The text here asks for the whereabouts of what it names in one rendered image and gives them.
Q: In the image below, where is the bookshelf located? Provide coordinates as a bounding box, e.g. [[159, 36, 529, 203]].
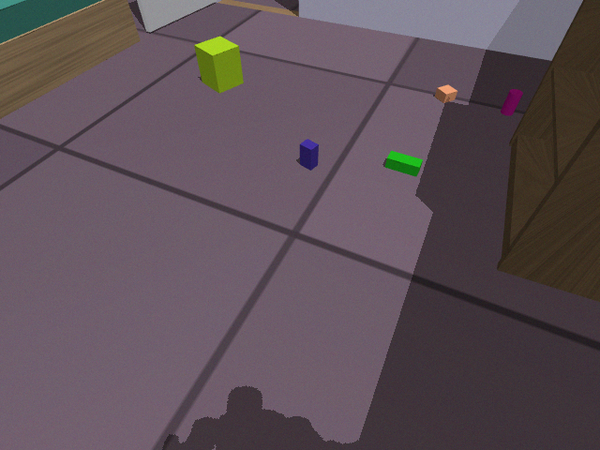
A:
[[497, 0, 600, 302]]

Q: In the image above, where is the bed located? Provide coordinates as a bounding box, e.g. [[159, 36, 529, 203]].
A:
[[0, 0, 141, 119]]

